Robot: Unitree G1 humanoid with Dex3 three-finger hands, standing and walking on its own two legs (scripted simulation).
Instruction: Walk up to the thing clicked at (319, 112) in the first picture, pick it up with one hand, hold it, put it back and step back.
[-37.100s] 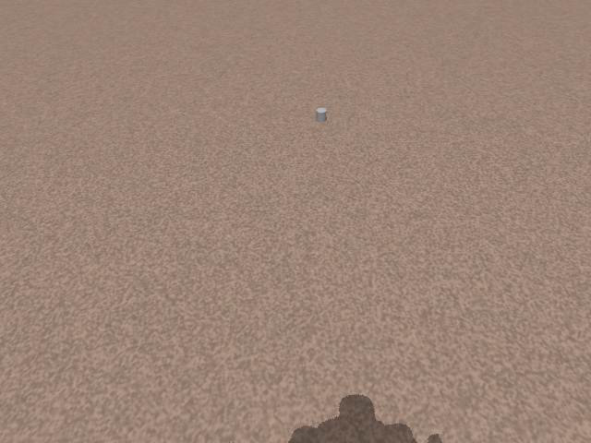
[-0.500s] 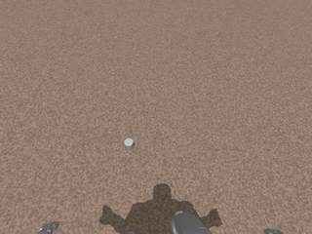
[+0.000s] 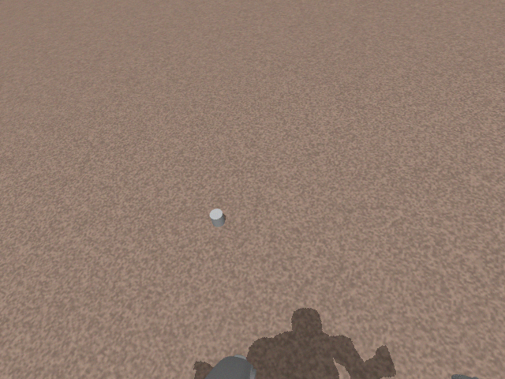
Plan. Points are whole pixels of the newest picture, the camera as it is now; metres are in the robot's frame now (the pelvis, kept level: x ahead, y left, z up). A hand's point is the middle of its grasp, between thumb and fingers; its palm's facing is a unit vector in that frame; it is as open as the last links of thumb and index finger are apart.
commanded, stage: step back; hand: left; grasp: from above
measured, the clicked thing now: (217, 217) +0.89 +0.28 -0.74
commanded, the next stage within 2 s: stand in 1.56 s
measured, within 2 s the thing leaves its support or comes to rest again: neither
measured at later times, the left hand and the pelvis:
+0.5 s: hand out of the picture -0.10 +0.26 -0.16, palm faces +0.07 -0.92 -0.38, open 7.4 cm; pelvis -0.17 -0.01 -0.01, yaw +3 degrees
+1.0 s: hand out of the picture -0.18 +0.29 -0.15, palm faces +0.05 -0.92 -0.39, open 7.4 cm; pelvis -0.21 +0.00 +0.00, yaw +4 degrees
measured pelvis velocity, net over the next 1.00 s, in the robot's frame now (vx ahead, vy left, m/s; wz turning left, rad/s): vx -0.21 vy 0.00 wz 0.07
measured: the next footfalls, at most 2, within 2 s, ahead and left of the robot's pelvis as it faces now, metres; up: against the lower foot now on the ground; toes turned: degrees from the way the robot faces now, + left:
left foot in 0.22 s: -0.08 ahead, +0.12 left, +0.00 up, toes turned +4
right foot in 0.54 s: -0.19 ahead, -0.14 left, +0.00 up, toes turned +5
